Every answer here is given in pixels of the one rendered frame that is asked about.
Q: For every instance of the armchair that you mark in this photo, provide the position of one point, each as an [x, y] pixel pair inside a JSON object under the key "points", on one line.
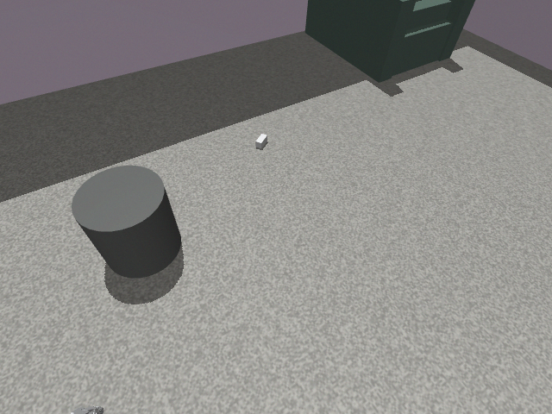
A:
{"points": [[383, 38]]}

